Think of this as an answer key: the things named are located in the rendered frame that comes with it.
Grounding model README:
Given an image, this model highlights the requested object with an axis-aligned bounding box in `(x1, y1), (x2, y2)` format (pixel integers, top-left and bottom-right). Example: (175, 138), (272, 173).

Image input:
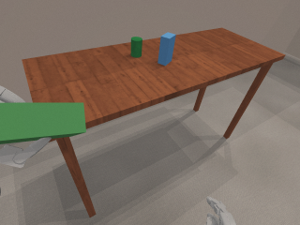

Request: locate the robot left hand
(0, 85), (52, 168)

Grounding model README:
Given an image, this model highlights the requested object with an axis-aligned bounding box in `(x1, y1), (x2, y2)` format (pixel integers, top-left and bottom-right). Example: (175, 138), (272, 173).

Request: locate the table
(22, 27), (285, 218)

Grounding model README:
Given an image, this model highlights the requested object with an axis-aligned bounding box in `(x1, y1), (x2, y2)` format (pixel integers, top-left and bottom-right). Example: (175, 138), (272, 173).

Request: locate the robot right hand
(206, 196), (237, 225)

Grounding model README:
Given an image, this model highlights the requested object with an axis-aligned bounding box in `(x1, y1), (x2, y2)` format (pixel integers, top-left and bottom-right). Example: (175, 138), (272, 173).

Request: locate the sponge
(0, 102), (86, 144)

